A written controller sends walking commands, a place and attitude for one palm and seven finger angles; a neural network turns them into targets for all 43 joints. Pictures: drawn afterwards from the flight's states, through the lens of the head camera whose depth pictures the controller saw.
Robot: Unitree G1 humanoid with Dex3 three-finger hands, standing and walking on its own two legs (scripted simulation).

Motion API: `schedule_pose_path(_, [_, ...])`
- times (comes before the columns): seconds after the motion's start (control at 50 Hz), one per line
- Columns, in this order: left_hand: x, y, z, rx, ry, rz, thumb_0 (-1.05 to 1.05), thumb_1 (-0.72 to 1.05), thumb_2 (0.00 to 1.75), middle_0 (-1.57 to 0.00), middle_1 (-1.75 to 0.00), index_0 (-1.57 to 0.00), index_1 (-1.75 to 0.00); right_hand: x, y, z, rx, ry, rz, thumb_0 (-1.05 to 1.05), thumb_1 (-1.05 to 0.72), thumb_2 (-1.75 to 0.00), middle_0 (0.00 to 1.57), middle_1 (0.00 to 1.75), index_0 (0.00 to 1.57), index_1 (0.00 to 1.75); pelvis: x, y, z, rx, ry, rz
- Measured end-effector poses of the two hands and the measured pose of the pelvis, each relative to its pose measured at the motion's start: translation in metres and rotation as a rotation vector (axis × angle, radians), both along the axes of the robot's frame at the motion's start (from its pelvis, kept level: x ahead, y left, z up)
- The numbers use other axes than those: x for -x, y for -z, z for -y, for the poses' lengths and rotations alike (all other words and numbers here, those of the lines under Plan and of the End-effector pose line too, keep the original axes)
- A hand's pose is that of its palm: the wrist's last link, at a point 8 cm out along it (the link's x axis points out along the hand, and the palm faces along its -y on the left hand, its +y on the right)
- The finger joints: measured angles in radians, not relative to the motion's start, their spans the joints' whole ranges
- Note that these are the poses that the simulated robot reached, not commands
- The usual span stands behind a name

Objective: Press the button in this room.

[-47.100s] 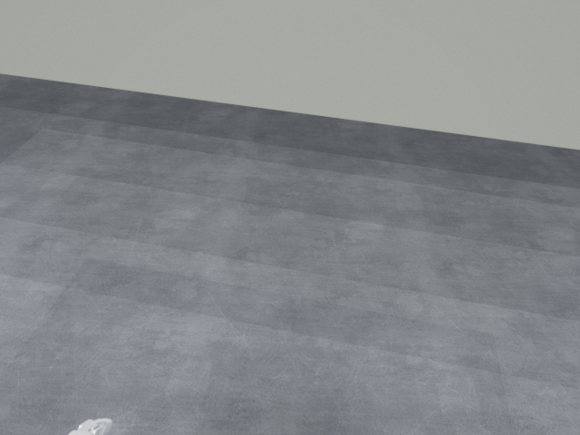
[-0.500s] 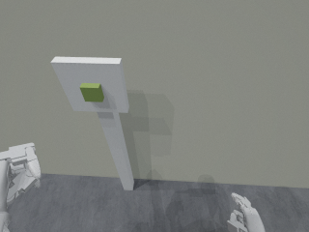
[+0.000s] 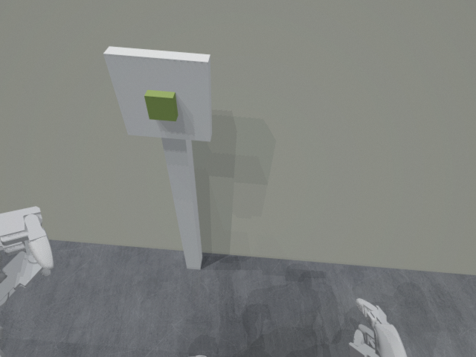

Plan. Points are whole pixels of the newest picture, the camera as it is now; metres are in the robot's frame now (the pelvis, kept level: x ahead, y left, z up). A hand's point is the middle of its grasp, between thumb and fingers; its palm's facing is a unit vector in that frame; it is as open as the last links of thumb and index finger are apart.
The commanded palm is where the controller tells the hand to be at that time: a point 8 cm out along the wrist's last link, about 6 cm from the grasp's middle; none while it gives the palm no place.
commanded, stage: step back with the hand held close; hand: left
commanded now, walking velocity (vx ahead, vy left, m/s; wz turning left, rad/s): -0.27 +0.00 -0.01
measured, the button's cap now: (162, 104) +0.55 +0.20 +0.12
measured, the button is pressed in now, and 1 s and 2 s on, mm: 0 0 0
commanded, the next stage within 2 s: stop stepping back and stand still in 0.58 s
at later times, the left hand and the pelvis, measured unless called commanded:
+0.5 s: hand (11, 332) +0.11 +0.23 +0.18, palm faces +0.30 -0.83 -0.46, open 3.1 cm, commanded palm +0.06 +0.27 +0.19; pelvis -0.07 -0.01 +0.00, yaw +0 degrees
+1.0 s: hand out of the picture +0.00 +0.26 +0.18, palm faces +0.38 -0.83 -0.40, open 3.1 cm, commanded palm -0.05 +0.29 +0.19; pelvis -0.19 +0.02 +0.01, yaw -2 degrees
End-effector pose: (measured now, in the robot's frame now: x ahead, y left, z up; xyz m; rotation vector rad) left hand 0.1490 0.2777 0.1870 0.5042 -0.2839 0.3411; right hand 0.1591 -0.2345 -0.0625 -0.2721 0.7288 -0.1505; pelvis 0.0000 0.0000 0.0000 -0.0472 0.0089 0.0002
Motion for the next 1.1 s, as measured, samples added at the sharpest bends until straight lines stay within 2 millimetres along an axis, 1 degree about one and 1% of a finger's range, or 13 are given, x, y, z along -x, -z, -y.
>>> schedule_pose_path(0.12, [0.008, -0.004, -0.012, -0.021, 0.0, 0.038, 0.01, 0.88, 0.9, -1.3, -1.5, -1.31, -1.5, 0.022, 0.001, -0.007, 0.018, 0.013, -0.022, 0.01, -0.9, -0.9, 0.2, 0.3, 0.2, 0.3, 0.01, -0.002, -0.007, 0.021, -0.023, 0.004])
schedule_pose_path(0.2, [0.017, -0.009, -0.017, -0.045, -0.013, 0.042, 0.01, 0.89, 0.9, -1.3, -1.5, -1.31, -1.5, 0.027, -0.001, -0.014, 0.003, -0.012, -0.026, 0.01, -0.9, -0.9, 0.2, 0.3, 0.2, 0.3, 0.015, -0.005, -0.004, 0.022, -0.034, -0.03])
schedule_pose_path(0.26, [0.023, -0.007, -0.012, -0.048, 0.004, 0.025, 0.01, 0.89, 0.9, -1.3, -1.5, -1.31, -1.5, 0.026, 0.001, -0.016, -0.008, -0.043, -0.021, 0.01, -0.9, -0.9, 0.2, 0.3, 0.2, 0.3, 0.024, -0.003, -0.001, 0.0, -0.009, -0.065])
schedule_pose_path(0.34, [0.03, -0.003, 0.004, -0.023, 0.07, -0.017, 0.01, 0.89, 0.9, -1.3, -1.5, -1.31, -1.5, 0.027, 0.002, -0.015, -0.026, -0.056, -0.018, 0.01, -0.9, -0.9, 0.2, 0.3, 0.2, 0.3, 0.048, -0.005, 0.003, 0.009, 0.011, -0.057])
schedule_pose_path(0.46, [0.061, -0.01, 0.015, -0.053, 0.131, -0.019, 0.01, 0.88, 0.9, -1.3, -1.5, -1.31, -1.5, 0.044, -0.008, -0.005, -0.037, -0.025, 0.04, 0.01, -0.9, -0.9, 0.21, 0.3, 0.2, 0.3, 0.071, -0.003, 0.008, 0.015, 0.001, -0.031])
schedule_pose_path(0.58, [0.084, -0.005, -0.011, 0.002, 0.015, 0.018, 0.01, 0.88, 0.9, -1.31, -1.5, -1.31, -1.5, 0.073, -0.012, 0.003, 0.035, 0.018, -0.016, 0.01, -0.9, -0.9, 0.2, 0.3, 0.2, 0.3, 0.079, -0.007, -0.003, -0.01, 0.005, -0.041])
schedule_pose_path(0.66, [0.088, 0.005, -0.025, 0.034, 0.017, 0.022, 0.01, 0.89, 0.9, -1.3, -1.5, -1.31, -1.5, 0.092, -0.014, -0.004, 0.057, 0.018, -0.029, 0.01, -0.9, -0.9, 0.2, 0.3, 0.2, 0.3, 0.103, -0.006, -0.013, -0.024, -0.002, -0.031])
schedule_pose_path(0.72, [0.1, 0.001, -0.021, 0.034, 0.066, -0.003, 0.01, 0.89, 0.9, -1.3, -1.5, -1.31, -1.5, 0.11, -0.022, -0.017, 0.032, -0.007, 0.009, 0.01, -0.9, -0.9, 0.2, 0.3, 0.2, 0.3, 0.123, -0.012, -0.015, -0.007, 0.01, -0.028])
schedule_pose_path(0.82, [0.136, -0.015, -0.01, 0.001, 0.128, -0.01, 0.01, 0.89, 0.9, -1.3, -1.5, -1.31, -1.5, 0.148, -0.029, -0.031, -0.029, 0.002, 0.059, 0.01, -0.9, -0.9, 0.2, 0.3, 0.2, 0.3, 0.149, -0.017, -0.016, 0.016, 0.032, -0.019])
schedule_pose_path(0.9, [0.165, -0.017, -0.012, -0.044, 0.077, -0.028, 0.01, 0.89, 0.9, -1.3, -1.5, -1.31, -1.5, 0.177, -0.02, -0.033, -0.053, 0.006, 0.044, 0.01, -0.9, -0.9, 0.2, 0.3, 0.2, 0.3, 0.167, -0.014, -0.01, -0.022, 0.016, -0.025])
schedule_pose_path(0.98, [0.189, -0.012, -0.018, 0.003, 0.022, -0.018, 0.01, 0.89, 0.9, -1.3, -1.5, -1.31, -1.5, 0.205, -0.003, -0.023, -0.031, 0.014, -0.025, 0.01, -0.9, -0.9, 0.21, 0.3, 0.2, 0.3, 0.185, -0.011, -0.014, -0.023, 0.031, -0.008])
schedule_pose_path(1.04, [0.198, -0.004, -0.027, 0.065, -0.02, 0.024, 0.01, 0.88, 0.9, -1.3, -1.5, -1.31, -1.5, 0.225, 0.0, -0.015, 0.008, 0.046, -0.06, 0.01, -0.9, -0.9, 0.21, 0.3, 0.2, 0.3, 0.188, -0.011, -0.02, -0.027, 0.022, -0.004])
schedule_pose_path(1.1, [0.2, 0.007, -0.036, 0.105, -0.039, 0.066, 0.01, 0.89, 0.9, -1.31, -1.5, -1.31, -1.5, 0.235, 0.002, -0.008, 0.062, 0.063, -0.047, 0.01, -0.9, -0.9, 0.21, 0.3, 0.2, 0.3, 0.191, -0.003, -0.029, -0.007, -0.007, 0.001])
